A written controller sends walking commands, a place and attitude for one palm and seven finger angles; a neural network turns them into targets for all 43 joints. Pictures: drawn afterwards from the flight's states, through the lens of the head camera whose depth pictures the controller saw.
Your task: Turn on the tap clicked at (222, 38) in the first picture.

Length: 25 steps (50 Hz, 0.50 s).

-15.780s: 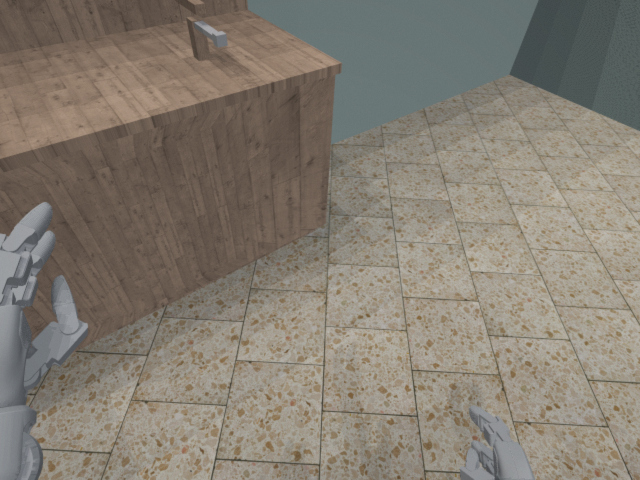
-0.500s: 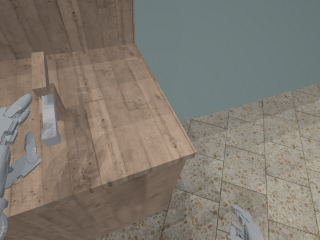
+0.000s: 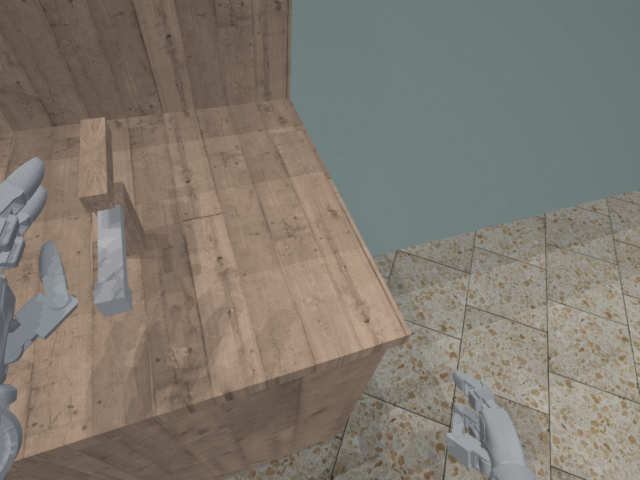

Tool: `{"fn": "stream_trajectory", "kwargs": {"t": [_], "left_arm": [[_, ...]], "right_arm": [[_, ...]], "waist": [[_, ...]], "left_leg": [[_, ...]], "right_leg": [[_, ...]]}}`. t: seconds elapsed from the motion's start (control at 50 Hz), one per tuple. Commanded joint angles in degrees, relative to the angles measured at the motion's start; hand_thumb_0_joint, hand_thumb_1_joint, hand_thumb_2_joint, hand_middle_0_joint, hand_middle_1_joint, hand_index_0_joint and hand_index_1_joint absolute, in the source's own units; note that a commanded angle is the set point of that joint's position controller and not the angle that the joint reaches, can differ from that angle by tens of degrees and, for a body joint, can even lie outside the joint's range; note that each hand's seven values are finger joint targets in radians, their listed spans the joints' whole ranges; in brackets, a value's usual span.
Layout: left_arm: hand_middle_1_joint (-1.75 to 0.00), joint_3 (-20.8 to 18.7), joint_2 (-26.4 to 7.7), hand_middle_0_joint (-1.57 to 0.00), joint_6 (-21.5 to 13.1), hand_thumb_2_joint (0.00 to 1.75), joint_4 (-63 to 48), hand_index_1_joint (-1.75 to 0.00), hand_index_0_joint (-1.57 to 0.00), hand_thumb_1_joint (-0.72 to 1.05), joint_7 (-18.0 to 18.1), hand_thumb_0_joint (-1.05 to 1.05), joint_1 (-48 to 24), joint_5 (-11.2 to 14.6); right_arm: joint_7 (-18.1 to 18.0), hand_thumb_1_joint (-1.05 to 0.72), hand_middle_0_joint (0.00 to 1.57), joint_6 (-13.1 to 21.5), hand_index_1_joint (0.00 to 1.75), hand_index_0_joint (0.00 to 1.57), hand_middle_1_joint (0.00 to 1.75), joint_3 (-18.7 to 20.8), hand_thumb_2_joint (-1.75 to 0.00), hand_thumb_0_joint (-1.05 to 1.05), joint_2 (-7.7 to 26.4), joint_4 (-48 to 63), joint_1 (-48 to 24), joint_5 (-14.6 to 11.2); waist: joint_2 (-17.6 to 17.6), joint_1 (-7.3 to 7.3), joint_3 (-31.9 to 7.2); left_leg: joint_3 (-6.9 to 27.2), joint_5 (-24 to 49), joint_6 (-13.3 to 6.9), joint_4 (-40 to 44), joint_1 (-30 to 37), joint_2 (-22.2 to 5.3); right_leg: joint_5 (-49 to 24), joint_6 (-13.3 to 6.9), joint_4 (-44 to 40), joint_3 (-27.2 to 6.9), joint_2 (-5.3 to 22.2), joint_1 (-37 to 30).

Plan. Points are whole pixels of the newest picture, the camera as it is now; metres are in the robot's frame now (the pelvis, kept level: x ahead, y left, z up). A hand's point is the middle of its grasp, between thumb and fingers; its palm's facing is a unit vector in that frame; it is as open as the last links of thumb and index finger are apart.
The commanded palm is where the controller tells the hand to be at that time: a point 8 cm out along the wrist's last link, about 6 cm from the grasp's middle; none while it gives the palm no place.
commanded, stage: come to a stop and stand still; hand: left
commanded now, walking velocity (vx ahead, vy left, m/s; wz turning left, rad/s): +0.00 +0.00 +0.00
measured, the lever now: (113, 297) +0.26 +0.25 +0.10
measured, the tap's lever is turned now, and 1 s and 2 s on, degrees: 0 0 0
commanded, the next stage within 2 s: look again from close up in 0.14 s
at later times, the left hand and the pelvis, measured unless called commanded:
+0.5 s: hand (77, 329) +0.20 +0.23 +0.16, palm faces +0.37 -0.85 -0.38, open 7.4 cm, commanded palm +0.14 +0.27 +0.18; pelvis -0.02 -0.01 +0.00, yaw +0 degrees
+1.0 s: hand (90, 349) +0.18 +0.21 +0.17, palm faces +0.34 -0.84 -0.42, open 7.4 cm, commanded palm +0.12 +0.25 +0.18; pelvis -0.04 -0.03 +0.00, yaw -1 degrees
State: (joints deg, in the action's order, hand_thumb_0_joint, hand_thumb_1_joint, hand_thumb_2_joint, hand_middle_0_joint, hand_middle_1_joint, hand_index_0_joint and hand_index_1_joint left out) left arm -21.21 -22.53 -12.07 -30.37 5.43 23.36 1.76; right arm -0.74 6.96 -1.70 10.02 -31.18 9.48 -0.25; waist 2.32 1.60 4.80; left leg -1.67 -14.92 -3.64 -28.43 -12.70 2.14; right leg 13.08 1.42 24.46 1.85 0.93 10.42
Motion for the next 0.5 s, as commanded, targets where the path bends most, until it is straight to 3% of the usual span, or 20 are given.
{"fn": "stream_trajectory", "kwargs": {"t": [0.0,0.12,0.2,0.22,0.26,0.3,0.32,0.4,0.42,0.48], "left_arm": [[-0.3,-6.0,-7.4,-0.2,-2.7,0.9,-7.8,-0.3,-0.2,0.9,0.9,0.0,0.3,0.7],[-0.3,-3.6,-6.2,-0.2,-1.9,0.9,-4.6,-0.3,-0.2,0.9,0.7,0.0,-3.0,1.1],[-0.3,-4.1,-8.6,-0.2,-1.9,0.9,-9.3,-0.3,-0.2,0.9,1.4,0.0,-6.2,0.7],[-0.3,-2.7,-6.9,-0.2,-2.1,0.9,-8.6,-0.3,-0.2,0.9,1.2,0.0,-5.8,0.8],[-0.3,-3.8,-8.3,-0.2,-2.3,0.9,-9.6,-0.3,-0.2,0.9,1.5,0.0,-5.7,0.8],[-0.3,-5.6,-9.7,-0.2,-2.2,0.9,-8.7,-0.3,-0.2,0.9,1.8,0.0,-4.3,0.6],[-0.3,-4.2,-7.7,-0.2,-2.3,0.9,-7.4,-0.3,-0.2,0.9,1.6,0.0,-3.5,0.8],[-0.3,-5.5,-8.6,-0.2,-2.4,0.9,-5.8,-0.3,-0.2,0.9,1.5,0.0,-2.0,0.8],[-0.3,-4.3,-7.1,-0.2,-2.5,0.9,-4.7,-0.3,-0.2,0.9,1.3,0.0,-1.8,1.0],[-0.3,-4.3,-7.6,-0.2,-2.7,0.9,-5.9,-0.3,-0.2,0.9,1.1,0.0,-2.7,0.9]], "right_arm": [[-0.5,-0.9,0.2,1.4,0.3,0.2,0.3,3.7,-0.9,0.0,8.3,7.2,-1.9,-0.8],[-1.5,-0.9,0.2,0.0,0.3,0.2,0.3,3.5,-0.9,0.0,8.8,7.4,-2.3,-0.6],[-2.0,-0.9,0.2,0.7,0.3,0.2,0.3,3.5,-0.9,0.0,8.6,7.8,-4.0,-1.0],[-2.0,-0.9,0.2,0.6,0.3,0.2,0.3,3.3,-0.9,0.0,8.7,7.8,-3.7,-0.6],[-2.0,-0.9,0.2,1.0,0.3,0.2,0.3,3.6,-0.9,0.0,8.6,7.9,-3.4,-0.7],[-2.1,-0.9,0.2,1.1,0.3,0.2,0.3,3.6,-0.9,0.0,8.6,7.5,-3.7,-0.9],[-2.0,-0.9,0.2,0.9,0.3,0.2,0.3,3.4,-0.9,0.0,8.6,7.5,-3.1,-0.6],[-2.0,-0.9,0.2,0.9,0.3,0.2,0.3,3.8,-0.9,0.0,8.7,7.1,-2.9,-1.0],[-2.0,-0.9,0.2,0.8,0.3,0.2,0.3,3.7,-0.9,0.0,8.8,7.2,-2.5,-0.7],[-2.0,-0.9,0.2,1.2,0.3,0.2,0.3,4.0,-0.9,0.0,9.0,7.3,-2.3,-0.9]], "waist": [[-6.6,-0.51,-13.2],[-3.8,-0.6,-11.1],[-5.3,-0.45,-10.9],[-5.5,-0.43,-10.6],[-6.3,-0.33,-10.0],[-5.5,-0.28,-9.0],[-4.4,-0.4,-8.8],[-5.4,-0.48,-8.0],[-4.7,-0.65,-8.0],[-5.2,-0.58,-8.8]], "left_leg": [[5.9,27.8,5.2,3.7,5.1,-7.8],[6.0,15.0,3.5,6.1,2.8,-7.5],[6.3,11.8,2.9,6.9,2.4,-6.9],[6.2,9.4,2.4,7.2,1.9,-6.9],[6.7,6.3,2.1,7.7,0.2,-6.7],[6.6,4.6,2.1,7.7,-0.2,-6.5],[6.7,3.4,1.8,7.6,-0.5,-6.4],[6.9,2.2,1.9,7.9,-0.9,-6.5],[7.0,1.4,1.8,8.1,-1.0,-6.6],[7.1,1.9,1.6,8.3,-0.7,-6.9]], "right_leg": [[-16.5,-3.3,-0.6,-1.4,2.9,-4.6],[-12.8,-3.1,-3.3,-2.8,3.8,-3.5],[-11.2,-3.3,-3.4,-3.6,4.2,-4.2],[-9.8,-3.2,-4.1,-3.5,4.2,-4.0],[-8.3,-3.4,-4.5,-4.1,4.5,-5.1],[-6.4,-3.5,-5.5,-4.5,4.5,-4.0],[-5.2,-3.5,-6.0,-4.3,4.5,-3.6],[-3.3,-3.7,-6.8,-4.8,4.4,-2.6],[-2.3,-3.6,-6.9,-4.7,4.2,-2.2],[-3.3,-3.5,-6.4,-4.9,4.2,-2.9]]}}
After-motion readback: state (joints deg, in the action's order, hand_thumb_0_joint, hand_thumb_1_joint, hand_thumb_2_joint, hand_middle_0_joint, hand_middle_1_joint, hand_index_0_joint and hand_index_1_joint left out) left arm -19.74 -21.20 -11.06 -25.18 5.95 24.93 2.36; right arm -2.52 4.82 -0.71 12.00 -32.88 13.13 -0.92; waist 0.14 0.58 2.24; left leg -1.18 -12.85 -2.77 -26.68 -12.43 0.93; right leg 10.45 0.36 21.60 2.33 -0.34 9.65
